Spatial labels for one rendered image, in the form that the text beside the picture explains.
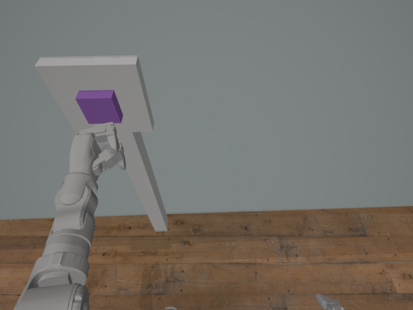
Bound panel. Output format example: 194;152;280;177
35;56;168;232

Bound left robot hand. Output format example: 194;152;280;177
69;122;126;181

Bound left robot forearm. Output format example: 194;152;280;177
14;173;98;310

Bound right robot hand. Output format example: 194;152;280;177
316;293;343;310

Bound button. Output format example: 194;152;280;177
76;90;123;124

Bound robot left upper arm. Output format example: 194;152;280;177
16;283;90;310

